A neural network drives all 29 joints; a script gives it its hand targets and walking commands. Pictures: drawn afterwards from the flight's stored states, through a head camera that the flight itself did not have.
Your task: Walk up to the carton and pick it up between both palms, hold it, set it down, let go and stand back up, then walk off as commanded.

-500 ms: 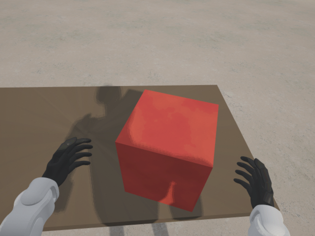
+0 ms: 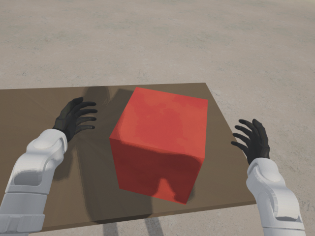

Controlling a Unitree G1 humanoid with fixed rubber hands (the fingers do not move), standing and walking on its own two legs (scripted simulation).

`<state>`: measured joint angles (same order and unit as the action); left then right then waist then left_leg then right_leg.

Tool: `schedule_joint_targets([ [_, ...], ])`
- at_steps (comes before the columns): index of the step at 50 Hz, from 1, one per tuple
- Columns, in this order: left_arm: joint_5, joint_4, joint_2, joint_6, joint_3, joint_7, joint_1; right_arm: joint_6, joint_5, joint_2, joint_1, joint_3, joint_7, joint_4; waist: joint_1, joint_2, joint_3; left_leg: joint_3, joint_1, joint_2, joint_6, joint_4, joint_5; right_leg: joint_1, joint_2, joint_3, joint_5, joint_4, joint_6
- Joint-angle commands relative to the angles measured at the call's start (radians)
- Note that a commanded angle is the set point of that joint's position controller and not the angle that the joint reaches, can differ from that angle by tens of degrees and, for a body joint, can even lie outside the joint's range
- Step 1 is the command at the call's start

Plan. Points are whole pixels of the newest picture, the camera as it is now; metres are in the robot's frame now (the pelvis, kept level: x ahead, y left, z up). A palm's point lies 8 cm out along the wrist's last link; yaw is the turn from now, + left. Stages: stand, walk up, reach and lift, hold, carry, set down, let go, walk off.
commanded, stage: reach and lift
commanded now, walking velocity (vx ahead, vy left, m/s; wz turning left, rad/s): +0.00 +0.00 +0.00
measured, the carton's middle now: (161, 146) +0.38 -0.04 +0.02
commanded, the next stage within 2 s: none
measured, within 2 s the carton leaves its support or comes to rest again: neither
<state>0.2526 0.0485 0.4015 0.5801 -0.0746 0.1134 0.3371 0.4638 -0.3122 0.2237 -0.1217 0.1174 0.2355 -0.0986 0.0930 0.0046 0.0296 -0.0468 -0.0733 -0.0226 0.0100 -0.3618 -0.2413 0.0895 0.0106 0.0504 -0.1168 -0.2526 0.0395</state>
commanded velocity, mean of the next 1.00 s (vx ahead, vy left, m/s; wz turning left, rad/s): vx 0.00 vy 0.00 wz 0.00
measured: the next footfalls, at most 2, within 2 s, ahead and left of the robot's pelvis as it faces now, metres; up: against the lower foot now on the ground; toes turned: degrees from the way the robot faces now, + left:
none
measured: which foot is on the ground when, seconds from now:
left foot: down 0.00-1.00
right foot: down 0.00-1.00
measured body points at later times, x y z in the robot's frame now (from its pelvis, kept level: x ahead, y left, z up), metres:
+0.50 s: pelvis +0.00 -0.01 +0.00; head +0.01 +0.01 +0.45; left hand +0.44 +0.16 +0.17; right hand +0.34 -0.26 +0.16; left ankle -0.03 +0.10 -0.75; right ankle +0.02 -0.15 -0.75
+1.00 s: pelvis +0.00 -0.01 +0.00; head +0.01 +0.01 +0.45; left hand +0.48 +0.13 +0.21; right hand +0.39 -0.26 +0.18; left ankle -0.03 +0.10 -0.75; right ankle +0.02 -0.15 -0.75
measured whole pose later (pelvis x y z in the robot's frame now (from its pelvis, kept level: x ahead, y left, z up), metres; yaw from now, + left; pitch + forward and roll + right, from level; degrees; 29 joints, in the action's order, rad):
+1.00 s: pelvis +0.00 -0.01 +0.00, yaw +1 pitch +2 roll -1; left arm 0.23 0.91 0.44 0.44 0.03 0.10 1.07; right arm 0.35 -0.33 0.23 -0.82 0.08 0.23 0.67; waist 0.20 0.03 -0.04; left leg -0.02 -0.18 -0.03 -0.01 -0.35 -0.21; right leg 0.19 0.00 0.02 -0.10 -0.25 0.03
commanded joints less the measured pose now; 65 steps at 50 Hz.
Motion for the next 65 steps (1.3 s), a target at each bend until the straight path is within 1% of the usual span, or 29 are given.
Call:
schedule_joint_targets([
  [1, 0.005, -0.046, 0.158, -0.032, -0.055, -0.003, 0.398, -0.039, 0.002, 0.123, -0.362, 0.036, -0.002, -0.092, 0.019, -0.033, -0.261, 0.002, -0.076, 0.01, -0.024, 0.071, 0.142, -0.15, -0.042, -0.029, 0.211, -0.037, -0.05],
  [5, -0.023, 0.06, 0.146, -0.019, -0.049, -0.002, 0.452, -0.037, -0.015, 0.145, -0.403, 0.033, -0.011, -0.008, 0.023, -0.028, -0.26, -0.005, -0.083, 0.014, -0.02, 0.087, 0.147, -0.156, -0.043, -0.031, 0.229, -0.041, -0.044],
  [10, -0.017, 0.084, 0.181, -0.038, -0.058, -0.002, 0.534, -0.053, -0.015, 0.139, -0.482, 0.015, -0.003, -0.001, 0.033, 0.007, -0.33, -0.001, -0.089, 0.02, -0.014, 0.072, 0.191, -0.185, -0.042, -0.032, 0.309, -0.049, -0.032],
  [12, -0.023, 0.099, 0.181, -0.038, -0.046, -0.001, 0.581, -0.052, -0.029, 0.153, -0.514, 0.009, -0.007, 0.043, 0.042, -0.024, -0.352, -0.009, -0.067, 0.025, -0.025, 0.069, 0.213, -0.179, -0.049, -0.039, 0.322, -0.058, -0.033],
  [14, -0.003, 0.156, 0.184, -0.045, -0.03, 0.004, 0.625, -0.052, -0.024, 0.151, -0.562, 0.012, -0.009, 0.083, 0.058, -0.002, -0.348, -0.004, -0.09, 0.022, -0.018, 0.069, 0.177, -0.177, -0.042, -0.035, 0.307, -0.046, -0.036],
  [15, -0.014, 0.139, 0.195, -0.048, -0.034, 0.0, 0.635, -0.057, -0.028, 0.156, -0.565, 0.01, -0.012, 0.088, 0.039, -0.03, -0.376, -0.002, -0.083, 0.028, -0.02, 0.065, 0.2, -0.169, -0.039, -0.035, 0.313, -0.054, -0.03],
  [19, -0.008, 0.159, 0.212, -0.054, -0.042, 0.005, 0.68, -0.081, -0.044, 0.144, -0.613, 0.009, 0.003, 0.088, 0.062, -0.035, -0.45, -0.009, -0.06, 0.038, -0.022, 0.04, 0.277, -0.216, -0.035, -0.025, 0.445, -0.06, -0.019],
  [20, -0.023, 0.223, 0.191, -0.049, -0.041, 0.005, 0.695, -0.071, -0.033, 0.156, -0.615, 0.007, 0.002, 0.146, 0.071, -0.027, -0.412, -0.004, -0.057, 0.034, -0.027, 0.047, 0.269, -0.185, -0.039, -0.036, 0.447, -0.065, -0.02],
  [21, -0.023, 0.22, 0.232, -0.056, -0.063, 0.002, 0.737, -0.068, -0.04, 0.146, -0.644, -0.001, 0.0, 0.153, 0.057, -0.025, -0.434, -0.004, -0.078, 0.04, -0.021, 0.041, 0.251, -0.199, -0.036, -0.03, 0.425, -0.068, -0.014],
  [22, -0.015, 0.166, 0.219, -0.066, -0.037, -0.001, 0.762, -0.077, -0.037, 0.144, -0.682, 0.011, 0.003, 0.131, 0.076, -0.023, -0.474, 0.0, -0.075, 0.033, -0.022, 0.055, 0.237, -0.222, -0.035, -0.032, 0.415, -0.066, -0.016],
  [26, -0.02, 0.316, 0.215, -0.052, -0.024, 0.001, 0.802, -0.073, -0.033, 0.174, -0.747, 0.017, 0.002, 0.25, 0.078, -0.044, -0.412, 0.001, -0.051, 0.028, -0.038, 0.043, 0.264, -0.165, -0.052, -0.049, 0.397, -0.058, -0.027],
  [28, -0.014, 0.289, 0.213, -0.057, -0.005, -0.001, 0.834, -0.074, -0.046, 0.182, -0.769, 0.022, 0.0, 0.266, 0.093, -0.083, -0.43, 0.002, -0.024, 0.027, -0.051, 0.048, 0.276, -0.158, -0.055, -0.048, 0.397, -0.057, -0.032],
  [29, -0.014, 0.324, 0.231, -0.057, -0.013, -0.002, 0.872, -0.085, -0.034, 0.185, -0.83, 0.025, 0.0, 0.22, 0.081, -0.053, -0.464, 0.005, -0.046, 0.03, -0.037, 0.038, 0.26, -0.178, -0.047, -0.044, 0.407, -0.063, -0.027],
  [32, -0.015, 0.447, 0.192, -0.068, 0.015, -0.001, 0.893, -0.085, -0.023, 0.177, -0.848, 0.023, -0.009, 0.355, 0.103, -0.046, -0.4, 0.014, -0.059, 0.026, -0.039, 0.053, 0.233, -0.156, -0.055, -0.055, 0.367, -0.056, -0.032],
  [35, -0.005, 0.481, 0.202, -0.104, 0.023, -0.004, 0.931, -0.093, -0.012, 0.163, -0.871, 0.005, -0.012, 0.402, 0.103, -0.03, -0.454, 0.009, -0.048, 0.031, -0.03, 0.049, 0.25, -0.173, -0.049, -0.047, 0.431, -0.07, -0.016],
  [37, -0.012, 0.486, 0.213, -0.123, 0.014, -0.01, 1.012, -0.106, -0.048, 0.152, -0.938, -0.017, -0.02, 0.435, 0.084, -0.074, -0.497, 0.009, -0.029, 0.034, -0.04, 0.033, 0.312, -0.165, -0.054, -0.056, 0.439, -0.077, -0.023],
  [39, -0.017, 0.495, 0.191, -0.129, 0.038, -0.011, 1.011, -0.122, -0.034, 0.168, -0.945, 0.007, -0.017, 0.466, 0.099, -0.071, -0.52, 0.015, 0.013, 0.027, -0.049, 0.018, 0.338, -0.157, -0.064, -0.063, 0.455, -0.073, -0.031],
  [40, -0.011, 0.588, 0.197, -0.135, 0.047, -0.008, 1.062, -0.116, -0.022, 0.167, -0.991, 0.012, -0.015, 0.521, 0.105, -0.069, -0.471, 0.014, -0.021, 0.029, -0.051, 0.021, 0.274, -0.12, -0.063, -0.059, 0.377, -0.061, -0.035],
  [43, -0.004, 0.567, 0.191, -0.142, 0.066, -0.021, 1.085, -0.147, -0.023, 0.174, -1.065, 0.013, -0.012, 0.473, 0.104, -0.048, -0.543, 0.015, -0.018, 0.034, -0.042, 0.014, 0.299, -0.161, -0.058, -0.064, 0.455, -0.075, -0.025],
  [45, -0.017, 0.651, 0.178, -0.166, 0.076, -0.015, 1.119, -0.15, -0.017, 0.146, -1.078, 0.007, -0.01, 0.569, 0.112, -0.072, -0.479, 0.013, -0.053, 0.038, -0.042, 0.028, 0.286, -0.152, -0.055, -0.055, 0.472, -0.079, -0.021],
  [46, -0.023, 0.728, 0.175, -0.167, 0.062, -0.014, 1.101, -0.147, -0.012, 0.135, -1.054, -0.009, -0.011, 0.626, 0.11, -0.034, -0.458, 0.016, -0.056, 0.036, -0.029, 0.036, 0.263, -0.149, -0.05, -0.053, 0.465, -0.072, -0.013],
  [48, -0.035, 0.831, 0.138, -0.184, 0.078, -0.006, 1.097, -0.155, -0.013, 0.125, -1.083, -0.03, -0.011, 0.711, 0.105, -0.033, -0.394, 0.014, -0.064, 0.036, -0.033, 0.04, 0.242, -0.129, -0.05, -0.059, 0.416, -0.052, -0.019],
  [50, -0.035, 0.84, 0.117, -0.23, 0.097, -0.008, 1.092, -0.183, -0.01, 0.113, -1.06, -0.027, -0.013, 0.732, 0.113, -0.047, -0.436, 0.013, -0.042, 0.036, -0.031, 0.055, 0.228, -0.117, -0.057, -0.069, 0.376, -0.049, -0.023],
  [54, -0.062, 0.755, 0.138, -0.289, 0.055, -0.024, 1.082, -0.262, 0.013, 0.101, -1.031, -0.03, 0.002, 0.672, 0.094, -0.052, -0.587, 0.016, 0.011, 0.045, -0.044, 0.006, 0.385, -0.19, -0.059, -0.061, 0.569, -0.083, -0.016],
  [56, -0.103, 0.874, 0.104, -0.318, 0.029, -0.026, 1.026, -0.279, 0.029, 0.061, -0.979, -0.052, -0.004, 0.764, 0.062, -0.043, -0.482, 0.007, -0.044, 0.048, -0.04, 0.017, 0.323, -0.17, -0.056, -0.063, 0.498, -0.075, -0.01],
  [58, -0.102, 0.875, 0.076, -0.357, 0.054, -0.024, 1.021, -0.318, 0.052, 0.053, -0.994, -0.026, 0.006, 0.744, 0.086, -0.002, -0.465, 0.011, -0.073, 0.043, -0.028, 0.041, 0.263, -0.17, -0.052, -0.064, 0.45, -0.071, -0.005],
  [62, -0.106, 0.84, 0.05, -0.459, 0.077, -0.056, 1.058, -0.406, 0.087, 0.027, -1.022, -0.001, 0.011, 0.717, 0.089, -0.053, -0.518, 0.01, -0.043, 0.037, -0.042, 0.005, 0.246, -0.072, -0.055, -0.079, 0.346, -0.077, -0.012],
  [63, -0.096, 0.916, 0.045, -0.472, 0.069, -0.053, 1.035, -0.417, 0.1, 0.015, -1.002, -0.025, 0.012, 0.757, 0.085, -0.023, -0.484, 0.009, -0.082, 0.04, -0.041, -0.008, 0.239, -0.078, -0.054, -0.082, 0.363, -0.082, -0.016],
  [65, -0.094, 0.906, 0.034, -0.519, 0.082, -0.058, 1.022, -0.45, 0.108, -0.006, -0.98, -0.016, 0.019, 0.742, 0.098, -0.038, -0.527, 0.012, -0.102, 0.042, -0.039, -0.016, 0.201, -0.063, -0.041, -0.077, 0.331, -0.09, -0.006],
])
